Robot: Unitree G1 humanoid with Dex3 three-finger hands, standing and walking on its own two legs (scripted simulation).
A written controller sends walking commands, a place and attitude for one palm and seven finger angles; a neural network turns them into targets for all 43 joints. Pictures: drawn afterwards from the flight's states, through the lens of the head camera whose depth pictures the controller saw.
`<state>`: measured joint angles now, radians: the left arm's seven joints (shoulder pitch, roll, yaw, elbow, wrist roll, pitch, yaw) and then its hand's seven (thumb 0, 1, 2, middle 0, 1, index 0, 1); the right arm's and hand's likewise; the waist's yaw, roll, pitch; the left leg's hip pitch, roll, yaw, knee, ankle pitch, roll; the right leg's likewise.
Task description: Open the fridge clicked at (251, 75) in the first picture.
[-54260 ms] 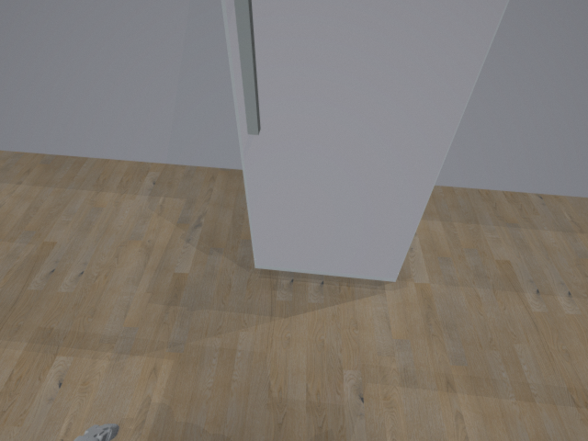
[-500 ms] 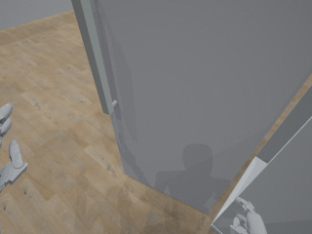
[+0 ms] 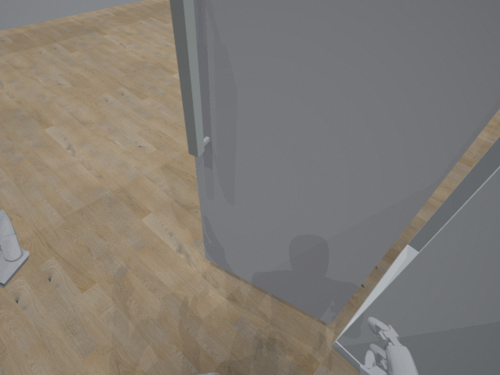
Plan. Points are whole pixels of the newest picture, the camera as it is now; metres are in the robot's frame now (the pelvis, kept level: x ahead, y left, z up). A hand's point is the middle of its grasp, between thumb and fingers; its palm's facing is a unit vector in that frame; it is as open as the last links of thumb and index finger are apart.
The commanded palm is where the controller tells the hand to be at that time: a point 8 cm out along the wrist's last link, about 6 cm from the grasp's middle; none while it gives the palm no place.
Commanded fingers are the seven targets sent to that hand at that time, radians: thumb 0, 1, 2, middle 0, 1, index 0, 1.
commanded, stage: step back with the hand held close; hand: left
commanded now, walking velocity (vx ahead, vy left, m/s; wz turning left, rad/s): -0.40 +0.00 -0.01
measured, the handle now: (195, 75) +0.61 +0.18 +0.17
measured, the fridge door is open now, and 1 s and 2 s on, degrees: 107 107 107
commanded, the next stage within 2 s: stop stepping back and stand still in 0.34 s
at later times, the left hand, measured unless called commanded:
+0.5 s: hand out of the picture +0.08 +0.30 +0.17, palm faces +0.41 -0.85 -0.35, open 7.4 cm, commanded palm +0.03 +0.33 +0.19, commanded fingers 0.00 0.90 0.90 -0.20 -0.30 -0.20 -0.30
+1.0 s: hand out of the picture -0.03 +0.38 +0.18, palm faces +0.45 -0.84 -0.29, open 7.4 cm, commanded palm -0.09 +0.41 +0.19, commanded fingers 0.00 0.90 0.90 -0.20 -0.30 -0.20 -0.30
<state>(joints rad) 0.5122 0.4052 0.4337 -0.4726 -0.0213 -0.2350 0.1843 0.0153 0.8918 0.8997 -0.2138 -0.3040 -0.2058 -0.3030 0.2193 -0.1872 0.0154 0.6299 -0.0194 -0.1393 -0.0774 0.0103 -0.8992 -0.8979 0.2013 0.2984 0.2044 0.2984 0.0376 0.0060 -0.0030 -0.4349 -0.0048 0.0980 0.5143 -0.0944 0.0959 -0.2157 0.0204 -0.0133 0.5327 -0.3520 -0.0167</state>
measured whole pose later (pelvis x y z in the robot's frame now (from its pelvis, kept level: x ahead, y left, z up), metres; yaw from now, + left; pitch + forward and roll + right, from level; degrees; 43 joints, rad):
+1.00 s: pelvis -0.24 +0.12 +0.00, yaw -3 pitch -2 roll -2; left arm 0.45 0.39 0.39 -0.51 -0.03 -0.15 0.18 0.01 0.89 0.90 -0.21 -0.30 -0.21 -0.30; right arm 0.30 -0.22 0.01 0.68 -0.03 -0.10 -0.10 0.01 -0.90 -0.90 0.20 0.30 0.21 0.30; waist 0.01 -0.06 -0.06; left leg -0.34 0.09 0.07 0.64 -0.44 0.02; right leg -0.28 -0.02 -0.13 0.61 -0.35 -0.05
